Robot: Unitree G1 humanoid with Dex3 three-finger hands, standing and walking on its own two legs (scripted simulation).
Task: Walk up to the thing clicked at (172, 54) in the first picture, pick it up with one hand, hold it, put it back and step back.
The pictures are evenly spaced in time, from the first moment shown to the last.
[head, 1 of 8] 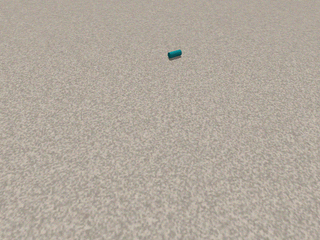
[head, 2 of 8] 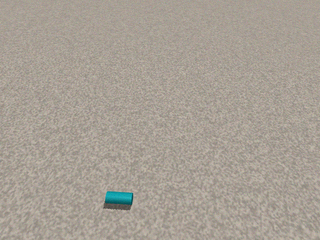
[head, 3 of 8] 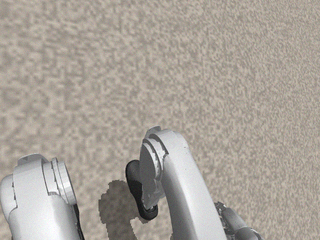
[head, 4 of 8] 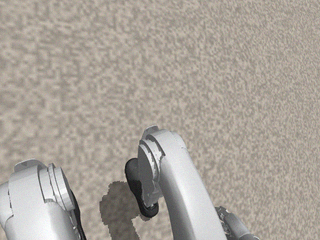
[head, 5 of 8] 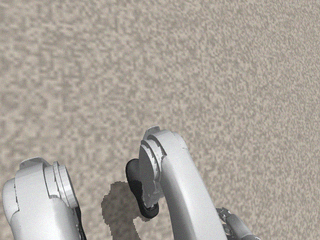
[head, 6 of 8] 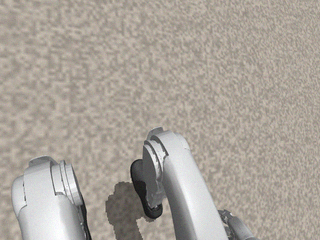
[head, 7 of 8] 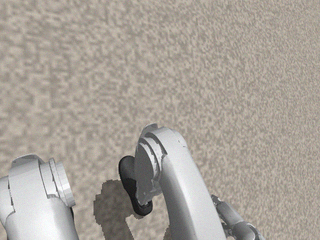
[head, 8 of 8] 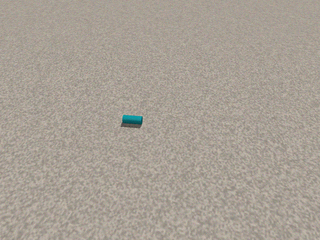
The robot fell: no
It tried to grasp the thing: no
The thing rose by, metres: 0.00
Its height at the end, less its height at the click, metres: +0.00
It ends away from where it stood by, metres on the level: 0.00
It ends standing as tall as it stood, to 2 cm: yes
